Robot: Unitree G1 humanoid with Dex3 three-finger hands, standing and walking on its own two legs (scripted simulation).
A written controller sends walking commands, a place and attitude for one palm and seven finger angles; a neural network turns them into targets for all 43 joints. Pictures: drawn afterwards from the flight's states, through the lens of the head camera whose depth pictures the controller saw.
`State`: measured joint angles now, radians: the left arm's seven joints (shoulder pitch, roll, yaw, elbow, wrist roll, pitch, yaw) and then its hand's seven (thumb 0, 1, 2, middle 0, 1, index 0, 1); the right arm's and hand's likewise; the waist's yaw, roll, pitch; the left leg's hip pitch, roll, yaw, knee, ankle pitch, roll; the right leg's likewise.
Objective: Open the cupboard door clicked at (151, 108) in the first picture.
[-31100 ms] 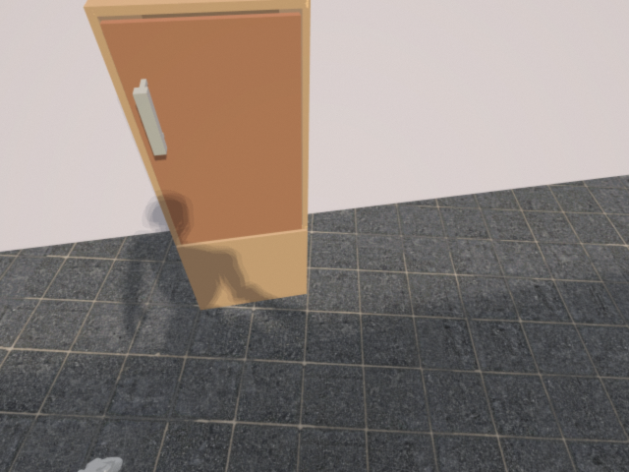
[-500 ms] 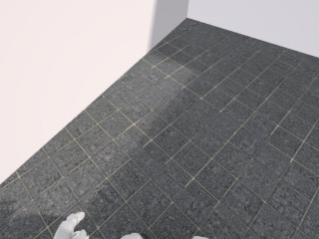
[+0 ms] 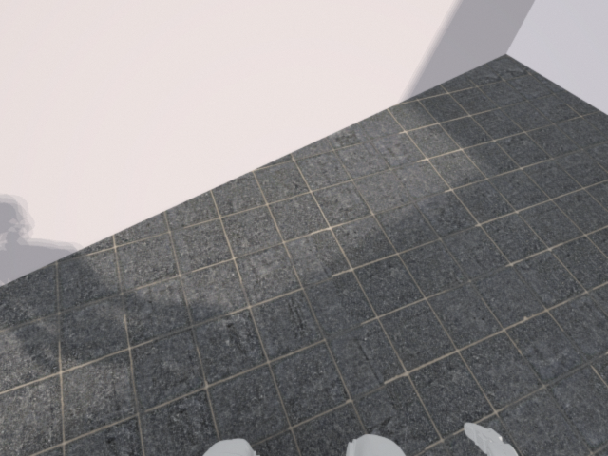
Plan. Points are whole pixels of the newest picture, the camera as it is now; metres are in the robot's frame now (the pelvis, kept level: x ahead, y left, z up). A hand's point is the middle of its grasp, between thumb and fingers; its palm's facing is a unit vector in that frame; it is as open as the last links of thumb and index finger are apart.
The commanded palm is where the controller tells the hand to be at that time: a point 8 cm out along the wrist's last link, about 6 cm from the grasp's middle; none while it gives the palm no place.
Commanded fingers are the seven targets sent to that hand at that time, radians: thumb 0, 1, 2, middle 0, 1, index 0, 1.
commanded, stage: turn to face it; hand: left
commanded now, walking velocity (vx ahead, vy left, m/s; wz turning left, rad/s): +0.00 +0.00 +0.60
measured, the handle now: out of the picture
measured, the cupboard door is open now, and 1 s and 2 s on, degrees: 53 53 53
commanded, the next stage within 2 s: none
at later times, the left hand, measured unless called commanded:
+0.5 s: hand out of the picture +0.03 +0.16 -0.15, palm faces +0.32 -0.92 -0.21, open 7.4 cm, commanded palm none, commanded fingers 0.00 0.90 0.90 -0.20 -0.30 -0.20 -0.30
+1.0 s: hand out of the picture +0.04 +0.18 -0.14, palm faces +0.55 -0.78 -0.30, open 7.4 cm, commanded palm none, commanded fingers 0.00 0.90 0.90 -0.20 -0.30 -0.20 -0.30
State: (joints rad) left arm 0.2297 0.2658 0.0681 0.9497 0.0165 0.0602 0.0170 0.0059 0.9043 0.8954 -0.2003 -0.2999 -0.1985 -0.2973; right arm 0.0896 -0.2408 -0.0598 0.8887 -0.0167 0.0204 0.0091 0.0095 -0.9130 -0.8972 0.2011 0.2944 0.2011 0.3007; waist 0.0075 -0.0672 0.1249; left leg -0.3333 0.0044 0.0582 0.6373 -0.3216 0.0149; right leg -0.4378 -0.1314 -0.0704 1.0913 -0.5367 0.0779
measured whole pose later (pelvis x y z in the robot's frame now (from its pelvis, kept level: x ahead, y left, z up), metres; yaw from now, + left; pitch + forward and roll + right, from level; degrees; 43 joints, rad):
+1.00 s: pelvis +0.06 -0.06 +0.01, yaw +36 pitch +1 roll +1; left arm 0.13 0.21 0.04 0.86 0.02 0.00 0.02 0.00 0.91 0.90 -0.20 -0.30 -0.20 -0.30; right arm 0.18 -0.25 -0.09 0.95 -0.01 0.07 0.01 0.01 -0.91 -0.90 0.20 0.29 0.20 0.30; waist -0.03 0.04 0.10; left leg -0.44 -0.03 -0.07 0.95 -0.48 -0.03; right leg -0.29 -0.07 -0.09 0.61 -0.34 -0.01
